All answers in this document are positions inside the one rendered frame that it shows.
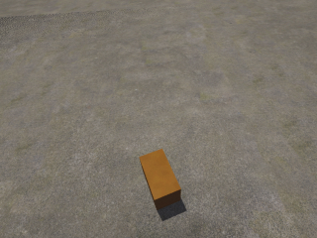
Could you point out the carton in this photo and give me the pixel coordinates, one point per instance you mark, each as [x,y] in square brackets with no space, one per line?
[162,183]

